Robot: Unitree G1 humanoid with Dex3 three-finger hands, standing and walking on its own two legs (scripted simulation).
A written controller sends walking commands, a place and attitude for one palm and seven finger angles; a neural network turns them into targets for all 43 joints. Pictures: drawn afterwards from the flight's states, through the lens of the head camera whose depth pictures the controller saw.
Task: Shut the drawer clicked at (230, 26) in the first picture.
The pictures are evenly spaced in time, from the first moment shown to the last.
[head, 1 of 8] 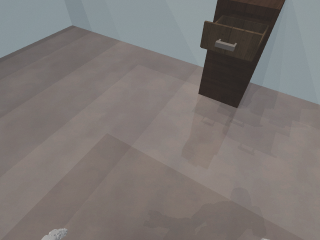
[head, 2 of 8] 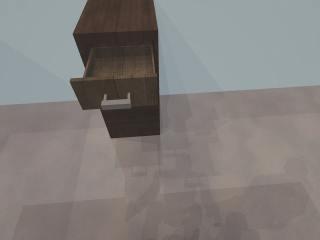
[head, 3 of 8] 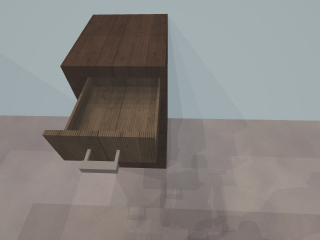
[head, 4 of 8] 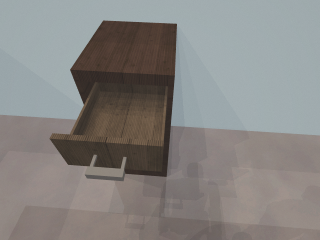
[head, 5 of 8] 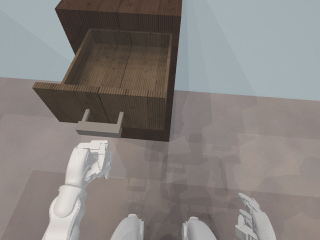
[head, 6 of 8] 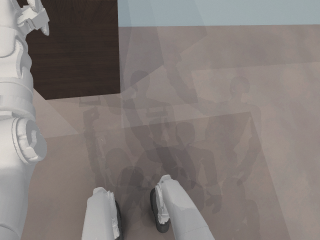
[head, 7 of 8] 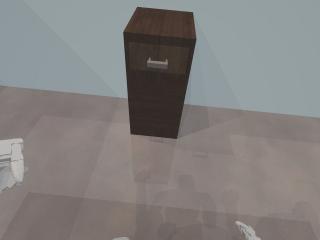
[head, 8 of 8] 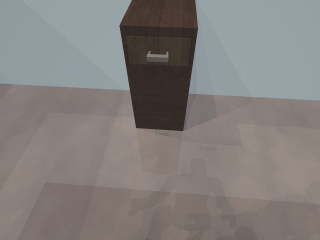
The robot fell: no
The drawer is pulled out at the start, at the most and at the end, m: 0.27 0.27 0.00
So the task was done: yes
